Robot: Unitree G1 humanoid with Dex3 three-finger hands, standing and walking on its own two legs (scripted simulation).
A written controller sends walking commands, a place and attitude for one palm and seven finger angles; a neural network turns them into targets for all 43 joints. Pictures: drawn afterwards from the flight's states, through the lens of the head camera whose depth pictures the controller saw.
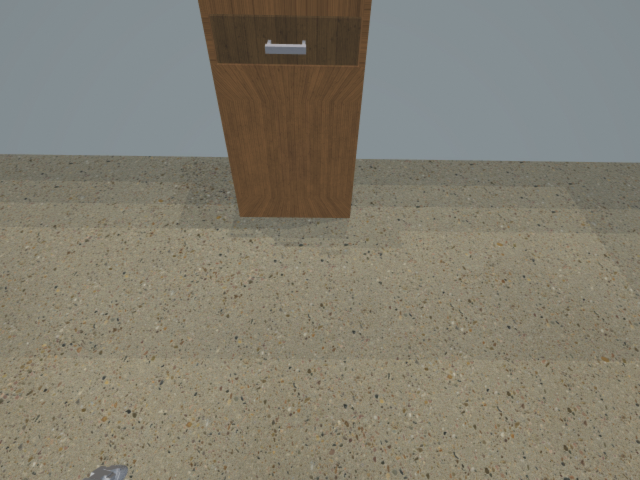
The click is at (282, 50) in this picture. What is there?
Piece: drawer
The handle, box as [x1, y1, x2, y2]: [265, 40, 305, 53]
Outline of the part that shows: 265,44 265,53 305,53 305,40 302,40 301,44 271,44 270,40 268,40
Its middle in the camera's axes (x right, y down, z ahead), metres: -0.11 -0.59 +1.18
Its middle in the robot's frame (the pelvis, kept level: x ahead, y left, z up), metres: +1.27 +0.18 +0.00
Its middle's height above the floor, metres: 0.77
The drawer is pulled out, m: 0.00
